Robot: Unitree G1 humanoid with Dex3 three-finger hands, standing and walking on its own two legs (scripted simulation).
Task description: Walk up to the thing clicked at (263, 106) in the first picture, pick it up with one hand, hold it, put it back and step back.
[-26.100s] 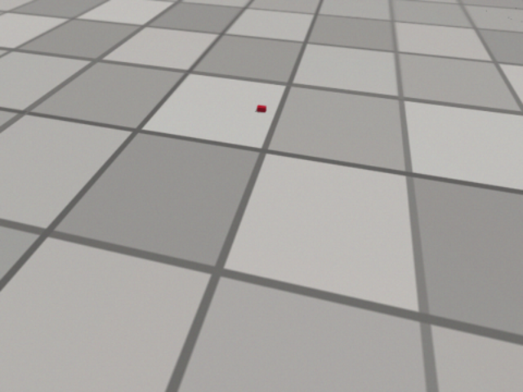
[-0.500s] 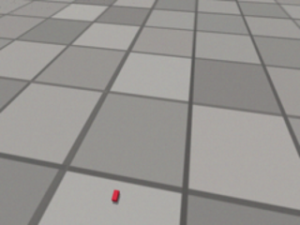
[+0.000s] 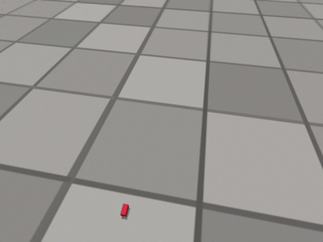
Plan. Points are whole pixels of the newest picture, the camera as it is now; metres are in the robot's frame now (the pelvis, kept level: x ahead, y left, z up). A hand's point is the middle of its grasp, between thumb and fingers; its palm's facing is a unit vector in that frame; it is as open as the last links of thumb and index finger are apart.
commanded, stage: stand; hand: left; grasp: from above
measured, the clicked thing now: (124, 210) +0.47 +0.24 -0.77
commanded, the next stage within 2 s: rise first in 0.30 s
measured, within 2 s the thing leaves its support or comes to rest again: neither
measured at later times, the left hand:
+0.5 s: hand out of the picture +0.10 +0.25 -0.15, palm faces +0.04 -0.94 -0.34, open 7.5 cm
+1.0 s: hand out of the picture +0.14 +0.26 -0.21, palm faces -0.11 -0.91 -0.41, open 13.1 cm
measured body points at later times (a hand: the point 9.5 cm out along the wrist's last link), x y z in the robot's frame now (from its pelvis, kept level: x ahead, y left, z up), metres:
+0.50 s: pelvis -0.01 +0.00 +0.00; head +0.02 +0.00 +0.44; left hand +0.10 +0.30 -0.13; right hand +0.08 -0.29 -0.13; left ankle +0.00 +0.13 -0.75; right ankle -0.01 -0.11 -0.75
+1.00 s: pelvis -0.01 +0.02 -0.07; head +0.07 +0.03 +0.38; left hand +0.14 +0.31 -0.18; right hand +0.14 -0.24 -0.16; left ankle +0.00 +0.13 -0.75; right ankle -0.01 -0.11 -0.75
